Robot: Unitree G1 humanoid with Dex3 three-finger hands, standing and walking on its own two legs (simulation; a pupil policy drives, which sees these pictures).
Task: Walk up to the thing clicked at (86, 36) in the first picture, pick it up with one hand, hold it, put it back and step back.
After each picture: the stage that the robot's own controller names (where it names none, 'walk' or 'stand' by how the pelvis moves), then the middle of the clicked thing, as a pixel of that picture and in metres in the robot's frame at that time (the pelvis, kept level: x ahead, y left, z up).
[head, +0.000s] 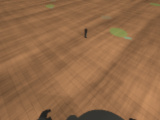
stand; (85, 33) +2.08 +0.11 -0.65
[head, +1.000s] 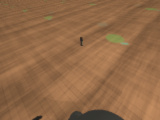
walk; (81, 41) +1.94 +0.35 -0.64
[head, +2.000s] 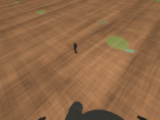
walk; (75, 48) +1.38 +0.40 -0.65
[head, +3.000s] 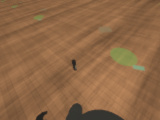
walk; (74, 65) +0.95 +0.32 -0.65
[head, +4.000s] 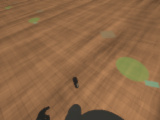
walk; (75, 82) +0.60 +0.23 -0.65
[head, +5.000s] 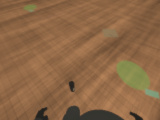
stand; (72, 86) +0.45 +0.22 -0.63
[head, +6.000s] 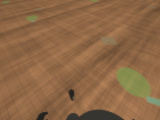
stand; (72, 95) +0.41 +0.21 -0.65
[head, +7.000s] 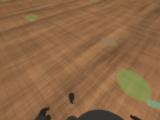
stand; (72, 98) +0.37 +0.19 -0.65
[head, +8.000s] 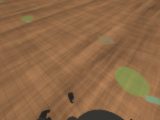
stand; (71, 98) +0.37 +0.21 -0.66
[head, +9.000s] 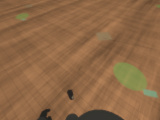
stand; (70, 95) +0.38 +0.23 -0.65
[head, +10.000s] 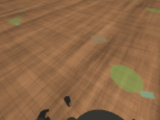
stand; (68, 101) +0.32 +0.24 -0.65
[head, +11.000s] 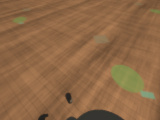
stand; (69, 98) +0.36 +0.24 -0.66
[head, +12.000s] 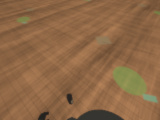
stand; (70, 99) +0.36 +0.22 -0.66
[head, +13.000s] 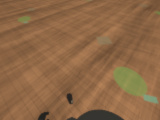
stand; (70, 99) +0.36 +0.22 -0.66
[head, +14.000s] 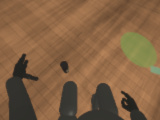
go down; (65, 67) +0.44 +0.21 -0.40
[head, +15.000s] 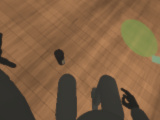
go down; (60, 58) +0.46 +0.23 -0.27
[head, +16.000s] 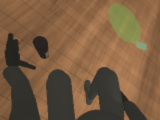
close in; (42, 49) +0.45 +0.26 -0.18
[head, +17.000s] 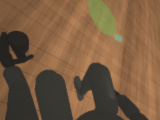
close; (20, 48) +0.44 +0.28 -0.16
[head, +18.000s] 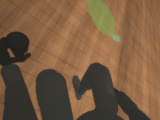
lift; (19, 48) +0.43 +0.29 -0.17
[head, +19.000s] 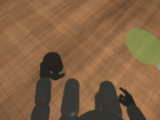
lift; (57, 68) +0.33 +0.21 +0.01
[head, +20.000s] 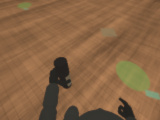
hold; (64, 75) +0.31 +0.17 +0.04
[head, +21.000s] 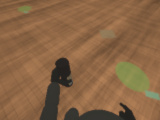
hold; (65, 74) +0.32 +0.16 +0.04
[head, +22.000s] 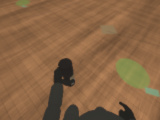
crouch; (68, 74) +0.32 +0.14 +0.03
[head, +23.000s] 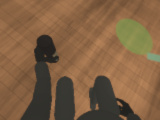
crouch; (50, 52) +0.45 +0.22 -0.05
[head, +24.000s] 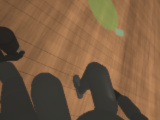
lower; (11, 47) +0.45 +0.29 -0.17
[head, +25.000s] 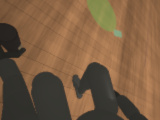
lower; (12, 44) +0.46 +0.30 -0.16
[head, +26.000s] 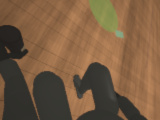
lower; (15, 45) +0.45 +0.29 -0.17
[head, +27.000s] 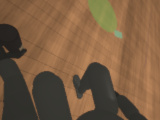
lower; (13, 45) +0.45 +0.30 -0.16
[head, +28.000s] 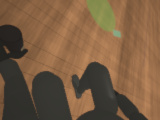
loosen; (15, 45) +0.45 +0.29 -0.17
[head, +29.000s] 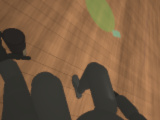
withdraw; (17, 47) +0.45 +0.28 -0.17
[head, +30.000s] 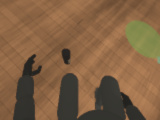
walk; (66, 57) +0.48 +0.20 -0.28
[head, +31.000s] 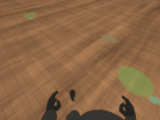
stand; (72, 95) +0.40 +0.17 -0.59
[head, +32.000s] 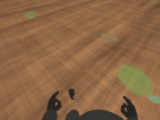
stand; (72, 94) +0.40 +0.19 -0.60
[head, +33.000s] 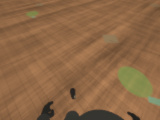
stand; (73, 94) +0.41 +0.18 -0.62
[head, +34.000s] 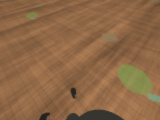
walk; (73, 93) +0.41 +0.19 -0.65
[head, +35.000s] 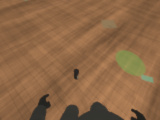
walk; (76, 74) +0.58 +0.14 -0.63
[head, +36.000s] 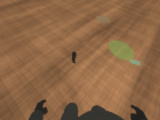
walk; (74, 57) +0.90 +0.21 -0.64
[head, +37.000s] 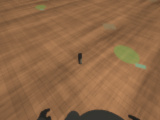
stand; (80, 58) +1.03 +0.16 -0.64
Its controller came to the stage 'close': yes
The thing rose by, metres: 0.69
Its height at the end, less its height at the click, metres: +0.00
